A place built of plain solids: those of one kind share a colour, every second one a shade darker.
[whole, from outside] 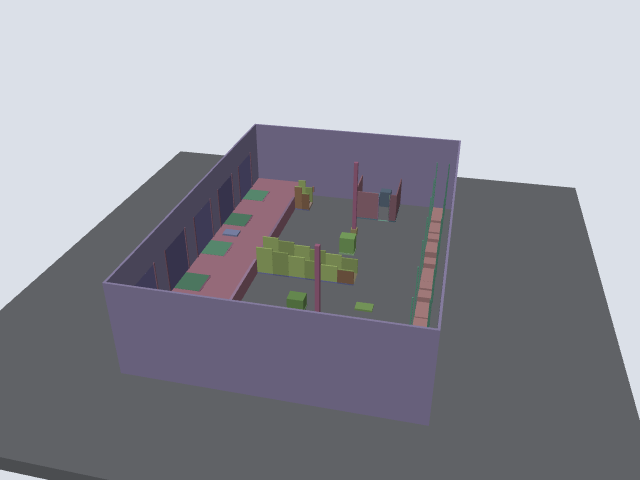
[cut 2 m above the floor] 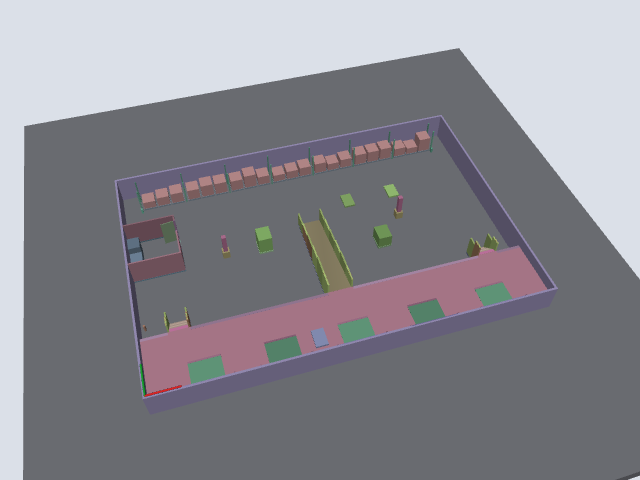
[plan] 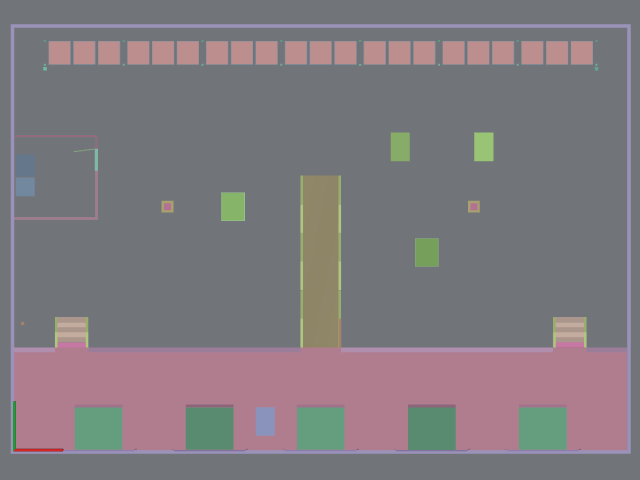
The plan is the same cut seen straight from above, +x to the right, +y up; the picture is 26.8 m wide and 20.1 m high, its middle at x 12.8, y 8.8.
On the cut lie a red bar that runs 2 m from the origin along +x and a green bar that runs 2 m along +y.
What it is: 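The dock platform, its doors, stairs and ramp, and the hall's floor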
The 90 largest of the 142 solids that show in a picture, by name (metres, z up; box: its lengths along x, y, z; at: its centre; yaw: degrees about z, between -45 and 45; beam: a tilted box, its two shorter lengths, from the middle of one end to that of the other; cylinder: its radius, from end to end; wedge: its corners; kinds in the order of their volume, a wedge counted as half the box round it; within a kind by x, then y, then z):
{
 "south_deck_1": {"box": [25.66, 4.3, 1.25], "at": [12.83, 2.15, 0.57]},
 "wall_1": {"box": [0.15, 17.99, 6.43], "at": [-0.07, 8.84, 3.16]},
 "wall_2": {"box": [25.96, 0.15, 6.43], "at": [12.83, -0.07, 3.16]},
 "wall_3": {"box": [25.96, 0.15, 6.43], "at": [12.83, 17.76, 3.16]},
 "wall_4": {"box": [0.15, 17.99, 6.43], "at": [25.74, 8.84, 3.16]},
 "rack_load_1": {"box": [0.89, 0.95, 0.62], "at": [1.89, 16.64, 0.45]},
 "rack_load_2": {"box": [0.89, 0.95, 0.8], "at": [2.93, 16.64, 0.54]},
 "rack_load_3": {"box": [0.89, 0.95, 0.91], "at": [3.97, 16.64, 0.6]},
 "rack_load_4": {"box": [0.89, 0.95, 0.9], "at": [5.19, 16.64, 0.59]},
 "rack_load_5": {"box": [0.89, 0.95, 1.07], "at": [6.23, 16.64, 0.68]},
 "rack_load_6": {"box": [0.89, 0.95, 1.03], "at": [7.27, 16.64, 0.66]},
 "rack_load_7": {"box": [0.89, 0.95, 0.95], "at": [8.49, 16.64, 0.61]},
 "rack_load_8": {"box": [0.89, 0.95, 1.17], "at": [9.53, 16.64, 0.73]},
 "rack_load_9": {"box": [0.89, 0.95, 0.8], "at": [10.57, 16.64, 0.54]},
 "rack_load_10": {"box": [0.89, 0.95, 0.63], "at": [11.79, 16.64, 0.45]},
 "rack_load_11": {"box": [0.89, 0.95, 0.74], "at": [12.83, 16.64, 0.51]},
 "rack_load_12": {"box": [0.89, 0.95, 0.83], "at": [13.87, 16.64, 0.56]},
 "rack_load_13": {"box": [0.89, 0.95, 0.92], "at": [15.09, 16.64, 0.6]},
 "rack_load_14": {"box": [0.89, 0.95, 0.65], "at": [16.13, 16.64, 0.47]},
 "rack_load_15": {"box": [0.89, 0.95, 0.81], "at": [17.17, 16.64, 0.55]},
 "rack_load_16": {"box": [0.89, 0.95, 0.98], "at": [18.39, 16.64, 0.63]},
 "rack_load_17": {"box": [0.89, 0.95, 1.01], "at": [19.43, 16.64, 0.64]},
 "rack_load_18": {"box": [0.89, 0.95, 1.06], "at": [20.47, 16.64, 0.67]},
 "rack_load_19": {"box": [0.89, 0.95, 0.76], "at": [21.69, 16.64, 0.52]},
 "rack_load_20": {"box": [0.89, 0.95, 0.56], "at": [22.73, 16.64, 0.42]},
 "rack_load_21": {"box": [0.89, 0.95, 1.19], "at": [23.77, 16.64, 0.74]},
 "south_ramp_1": {"wedge": [[12.08, 4.3, -0.05], [12.08, 4.3, 1.2], [12.08, 11.5, -0.05], [12.08, 11.5, 0.0], [13.58, 4.3, -0.05], [13.58, 4.3, 1.2], [13.58, 11.5, -0.05], [13.58, 11.5, 0.0]]},
 "rack_pal_1": {"box": [0.94, 1.0, 0.19], "at": [1.89, 16.64, 0.04]},
 "rack_pal_2": {"box": [0.94, 1.0, 0.19], "at": [2.93, 16.64, 0.04]},
 "rack_pal_3": {"box": [0.94, 1.0, 0.19], "at": [3.97, 16.64, 0.04]},
 "rack_pal_4": {"box": [0.94, 1.0, 0.19], "at": [5.19, 16.64, 0.04]},
 "rack_pal_5": {"box": [0.94, 1.0, 0.19], "at": [6.23, 16.64, 0.04]},
 "rack_pal_6": {"box": [0.94, 1.0, 0.19], "at": [7.27, 16.64, 0.04]},
 "rack_pal_7": {"box": [0.94, 1.0, 0.19], "at": [8.49, 16.64, 0.04]},
 "rack_pal_8": {"box": [0.94, 1.0, 0.19], "at": [9.53, 16.64, 0.04]},
 "rack_pal_9": {"box": [0.94, 1.0, 0.19], "at": [10.57, 16.64, 0.04]},
 "rack_pal_10": {"box": [0.94, 1.0, 0.19], "at": [11.79, 16.64, 0.04]},
 "rack_pal_11": {"box": [0.94, 1.0, 0.19], "at": [12.83, 16.64, 0.04]},
 "rack_pal_12": {"box": [0.94, 1.0, 0.19], "at": [13.87, 16.64, 0.04]},
 "rack_pal_13": {"box": [0.94, 1.0, 0.19], "at": [15.09, 16.64, 0.04]},
 "rack_pal_14": {"box": [0.94, 1.0, 0.19], "at": [16.13, 16.64, 0.04]},
 "rack_pal_15": {"box": [0.94, 1.0, 0.19], "at": [17.17, 16.64, 0.04]},
 "rack_pal_16": {"box": [0.94, 1.0, 0.19], "at": [18.39, 16.64, 0.04]},
 "rack_pal_17": {"box": [0.94, 1.0, 0.19], "at": [19.43, 16.64, 0.04]},
 "rack_pal_18": {"box": [0.94, 1.0, 0.19], "at": [20.47, 16.64, 0.04]},
 "rack_pal_19": {"box": [0.94, 1.0, 0.19], "at": [21.69, 16.64, 0.04]},
 "rack_pal_20": {"box": [0.94, 1.0, 0.19], "at": [22.73, 16.64, 0.04]},
 "rack_pal_21": {"box": [0.94, 1.0, 0.19], "at": [23.77, 16.64, 0.04]},
 "dock_south_cheek_whole_1": {"box": [0.11, 1.2, 2.25], "at": [12.04, 4.9, 1.07]},
 "dock_south_cheek_whole_2": {"box": [0.11, 1.2, 2.05], "at": [12.04, 6.1, 0.97]},
 "dock_south_cheek_whole_3": {"box": [0.11, 1.2, 1.85], "at": [12.04, 7.3, 0.88]},
 "dock_south_cheek_whole_4": {"box": [0.11, 1.2, 1.65], "at": [12.04, 8.5, 0.78]},
 "dock_south_cheek_whole_5": {"box": [0.11, 1.2, 1.45], "at": [12.04, 9.7, 0.68]},
 "dock_south_cheek_whole_6": {"box": [0.11, 1.2, 2.25], "at": [13.63, 4.9, 1.07]},
 "dock_south_cheek_whole_7": {"box": [0.11, 1.2, 2.05], "at": [13.63, 6.1, 0.97]},
 "dock_south_cheek_whole_8": {"box": [0.11, 1.2, 1.85], "at": [13.63, 7.3, 0.88]},
 "dock_south_cheek_whole_9": {"box": [0.11, 1.2, 1.65], "at": [13.63, 8.5, 0.78]},
 "dock_south_cheek_whole_10": {"box": [0.11, 1.2, 1.45], "at": [13.63, 9.7, 0.68]},
 "south_shutter_1": {"box": [3.0, 0.05, 3.25], "at": [3.53, -0.03, 2.77]},
 "south_shutter_2": {"box": [3.0, 0.05, 3.25], "at": [8.18, -0.03, 2.77]},
 "south_shutter_3": {"box": [3.0, 0.05, 3.25], "at": [12.83, -0.03, 2.77]},
 "south_shutter_4": {"box": [3.0, 0.05, 3.25], "at": [17.48, -0.03, 2.77]},
 "south_shutter_5": {"box": [3.0, 0.05, 3.25], "at": [22.14, -0.03, 2.77]},
 "stage_load_1": {"box": [0.95, 1.15, 1.29], "at": [9.16, 10.19, 0.79]},
 "stage_load_2": {"box": [0.95, 1.15, 0.91], "at": [17.27, 8.28, 0.59]},
 "room_wall_1": {"box": [3.39, 0.1, 2.55], "at": [1.69, 9.7, 1.23]},
 "room_wall_2": {"box": [3.39, 0.1, 2.55], "at": [1.69, 13.15, 1.23]},
 "room_wall_3": {"box": [0.1, 2.01, 2.55], "at": [3.44, 10.66, 1.23]},
 "room_stock_1": {"box": [0.8, 0.79, 0.99], "at": [0.46, 11.02, 0.44]},
 "room_stock_2": {"box": [0.8, 0.92, 1.46], "at": [0.46, 11.92, 0.68]},
 "south_lev_1": {"box": [2.0, 1.78, 0.07], "at": [3.53, 0.9, 1.18]},
 "south_lev_2": {"box": [2.0, 1.78, 0.07], "at": [8.18, 0.9, 1.18]},
 "south_lev_3": {"box": [2.0, 1.78, 0.07], "at": [12.83, 0.9, 1.18]},
 "south_lev_4": {"box": [2.0, 1.78, 0.07], "at": [17.48, 0.9, 1.18]},
 "south_lev_5": {"box": [2.0, 1.78, 0.07], "at": [22.13, 0.9, 1.18]},
 "column_1": {"box": [0.3, 0.3, 6.43], "at": [6.42, 10.19, 3.16]},
 "column_2": {"box": [0.3, 0.3, 6.43], "at": [19.25, 10.19, 3.16]},
 "south_stair_steps_1": {"box": [1.2, 0.21, 1.05], "at": [2.4, 4.62, 0.47]},
 "south_stair_steps_2": {"box": [1.2, 0.21, 0.85], "at": [2.4, 4.83, 0.38]},
 "south_stair_steps_3": {"box": [1.2, 0.21, 1.05], "at": [23.26, 4.62, 0.47]},
 "south_stair_steps_4": {"box": [1.2, 0.21, 0.85], "at": [23.26, 4.83, 0.38]},
 "south_stair_stair_head_1": {"box": [1.2, 0.21, 1.25], "at": [2.4, 4.41, 0.57]},
 "south_stair_stair_head_2": {"box": [1.2, 0.21, 1.25], "at": [23.26, 4.41, 0.57]},
 "dock_south_cheek_1": {"box": [0.1, 1.2, 1.61], "at": [12.03, 8.5, 0.76]},
 "dock_south_cheek_2": {"box": [0.1, 1.2, 2.21], "at": [13.63, 4.9, 1.05]},
 "stage_pal_1": {"box": [1.0, 1.2, 0.19], "at": [9.16, 10.19, 0.04]},
 "stage_pal_2": {"box": [1.0, 1.2, 0.19], "at": [17.27, 8.28, 0.04]},
 "floorpallet_whole_1": {"box": [0.8, 1.2, 0.19], "at": [16.16, 12.7, 0.05]},
 "floorpallet_whole_2": {"box": [0.8, 1.2, 0.19], "at": [19.66, 12.7, 0.05]},
 "platpallet_whole_1": {"box": [0.8, 1.2, 0.19], "at": [10.5, 1.2, 1.25]}
}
